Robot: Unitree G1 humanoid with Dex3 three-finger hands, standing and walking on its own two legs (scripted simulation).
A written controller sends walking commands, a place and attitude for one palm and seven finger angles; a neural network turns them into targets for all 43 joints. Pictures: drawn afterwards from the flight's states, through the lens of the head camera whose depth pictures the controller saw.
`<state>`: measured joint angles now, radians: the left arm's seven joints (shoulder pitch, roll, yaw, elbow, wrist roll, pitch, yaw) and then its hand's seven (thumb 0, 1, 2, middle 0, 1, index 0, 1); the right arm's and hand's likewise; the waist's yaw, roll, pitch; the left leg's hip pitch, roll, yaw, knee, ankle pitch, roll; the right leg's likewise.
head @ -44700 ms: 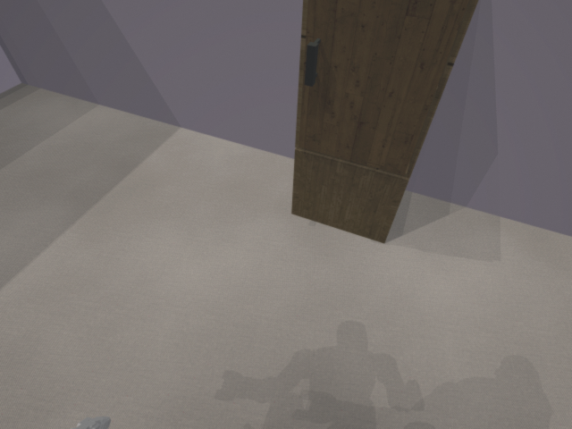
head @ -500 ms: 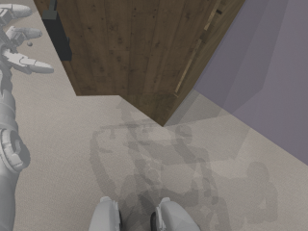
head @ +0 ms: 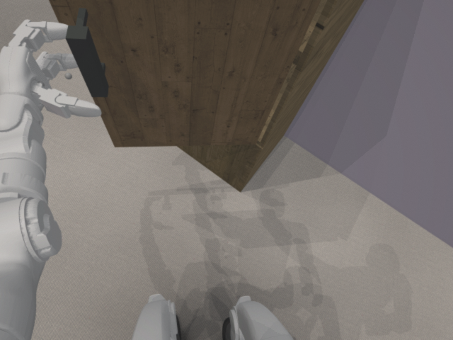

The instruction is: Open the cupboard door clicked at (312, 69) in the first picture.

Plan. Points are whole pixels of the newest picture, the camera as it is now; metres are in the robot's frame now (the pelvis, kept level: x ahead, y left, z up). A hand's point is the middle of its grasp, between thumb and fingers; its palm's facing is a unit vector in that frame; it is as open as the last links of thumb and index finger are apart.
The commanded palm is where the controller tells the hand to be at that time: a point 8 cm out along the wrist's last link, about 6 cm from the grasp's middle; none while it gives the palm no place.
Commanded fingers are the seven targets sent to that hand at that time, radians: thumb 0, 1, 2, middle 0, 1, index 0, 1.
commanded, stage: slide the fingers in behind the handle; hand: left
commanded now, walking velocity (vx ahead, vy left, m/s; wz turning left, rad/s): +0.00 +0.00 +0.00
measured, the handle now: (91, 54) +0.58 +0.18 +0.09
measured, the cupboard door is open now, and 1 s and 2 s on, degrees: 42 42 42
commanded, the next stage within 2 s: close the thumb around the handle in 1.04 s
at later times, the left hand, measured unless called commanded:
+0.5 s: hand (95, 76) +0.53 +0.17 +0.08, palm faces +0.01 -1.00 +0.00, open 14.0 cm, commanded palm +0.52 +0.20 +0.08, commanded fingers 0.00 -0.50 0.30 -0.30 -1.20 -0.30 -1.20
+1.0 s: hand (103, 76) +0.53 +0.16 +0.09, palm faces +0.02 -1.00 -0.01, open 14.0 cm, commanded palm +0.51 +0.19 +0.08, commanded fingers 0.00 -0.50 0.30 -0.30 -1.20 -0.30 -1.20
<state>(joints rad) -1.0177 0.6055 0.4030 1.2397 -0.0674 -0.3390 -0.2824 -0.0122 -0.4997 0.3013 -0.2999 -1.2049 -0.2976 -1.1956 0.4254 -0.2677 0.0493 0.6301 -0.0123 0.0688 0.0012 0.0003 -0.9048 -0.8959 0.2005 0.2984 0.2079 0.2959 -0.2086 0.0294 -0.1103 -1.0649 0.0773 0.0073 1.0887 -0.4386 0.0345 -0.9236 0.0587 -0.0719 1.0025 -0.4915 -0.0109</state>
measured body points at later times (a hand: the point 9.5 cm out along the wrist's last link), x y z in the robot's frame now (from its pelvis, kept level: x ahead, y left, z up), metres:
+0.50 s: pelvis +0.00 +0.00 +0.00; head +0.14 +0.02 +0.43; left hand +0.53 +0.22 +0.09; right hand -0.02 -0.26 -0.11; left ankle +0.03 +0.09 -0.66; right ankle -0.01 -0.12 -0.66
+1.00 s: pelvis +0.00 -0.01 +0.00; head +0.14 +0.01 +0.43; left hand +0.53 +0.21 +0.09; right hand -0.02 -0.27 -0.11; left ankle +0.03 +0.09 -0.66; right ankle -0.01 -0.12 -0.66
